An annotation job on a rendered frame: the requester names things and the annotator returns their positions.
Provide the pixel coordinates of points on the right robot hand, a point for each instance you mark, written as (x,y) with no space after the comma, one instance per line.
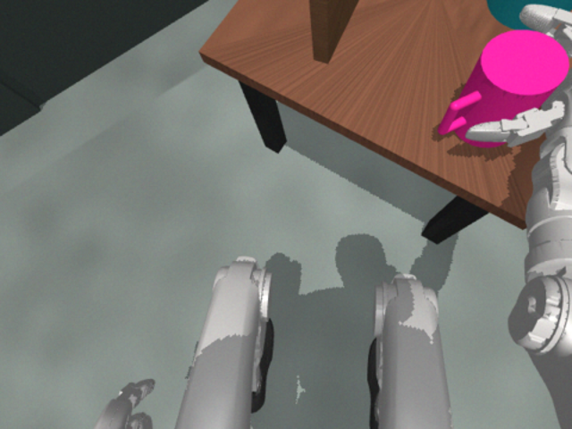
(556,110)

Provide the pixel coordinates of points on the sofa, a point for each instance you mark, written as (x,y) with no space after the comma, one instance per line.
(46,46)

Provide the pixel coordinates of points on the right robot arm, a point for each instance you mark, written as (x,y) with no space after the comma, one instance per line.
(541,320)

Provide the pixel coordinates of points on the coffee table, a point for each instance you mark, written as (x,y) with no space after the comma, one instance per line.
(396,69)

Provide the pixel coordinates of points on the left robot foot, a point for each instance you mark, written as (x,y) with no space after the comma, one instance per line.
(258,397)

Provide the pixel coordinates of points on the left robot hand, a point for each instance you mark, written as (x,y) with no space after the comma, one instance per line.
(117,413)

